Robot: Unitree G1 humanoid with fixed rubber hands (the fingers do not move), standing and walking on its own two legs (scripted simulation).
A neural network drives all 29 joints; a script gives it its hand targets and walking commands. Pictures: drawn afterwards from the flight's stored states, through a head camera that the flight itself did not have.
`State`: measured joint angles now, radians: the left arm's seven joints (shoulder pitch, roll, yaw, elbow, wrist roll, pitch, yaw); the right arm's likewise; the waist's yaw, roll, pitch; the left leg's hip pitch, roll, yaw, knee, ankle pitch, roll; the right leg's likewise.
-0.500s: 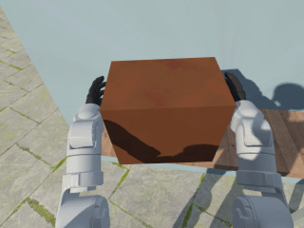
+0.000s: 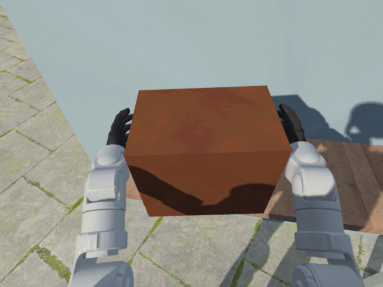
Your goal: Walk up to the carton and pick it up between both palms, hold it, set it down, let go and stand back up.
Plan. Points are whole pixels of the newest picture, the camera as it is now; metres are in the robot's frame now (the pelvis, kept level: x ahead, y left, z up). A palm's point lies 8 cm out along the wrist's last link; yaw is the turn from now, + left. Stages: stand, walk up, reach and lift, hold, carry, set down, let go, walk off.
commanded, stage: set down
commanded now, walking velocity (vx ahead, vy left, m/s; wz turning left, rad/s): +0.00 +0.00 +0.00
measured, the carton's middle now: (204, 155) +0.36 +0.01 +0.09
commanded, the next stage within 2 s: none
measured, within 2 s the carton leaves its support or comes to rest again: rests again in 1.78 s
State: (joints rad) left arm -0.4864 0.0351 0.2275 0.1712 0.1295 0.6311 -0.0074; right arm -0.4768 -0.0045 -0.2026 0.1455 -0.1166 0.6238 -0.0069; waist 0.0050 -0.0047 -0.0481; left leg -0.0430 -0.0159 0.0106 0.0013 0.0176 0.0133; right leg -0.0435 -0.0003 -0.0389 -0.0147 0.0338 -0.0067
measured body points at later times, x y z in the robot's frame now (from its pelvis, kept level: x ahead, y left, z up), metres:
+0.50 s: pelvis +0.01 +0.00 +0.00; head +0.02 +0.00 +0.45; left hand +0.39 +0.18 +0.10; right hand +0.39 -0.17 +0.10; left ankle +0.01 +0.11 -0.76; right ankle +0.01 -0.11 -0.76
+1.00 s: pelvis +0.02 +0.00 +0.00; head +0.05 +0.00 +0.45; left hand +0.42 +0.18 +0.07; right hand +0.41 -0.17 +0.08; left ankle +0.01 +0.11 -0.76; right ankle +0.01 -0.11 -0.76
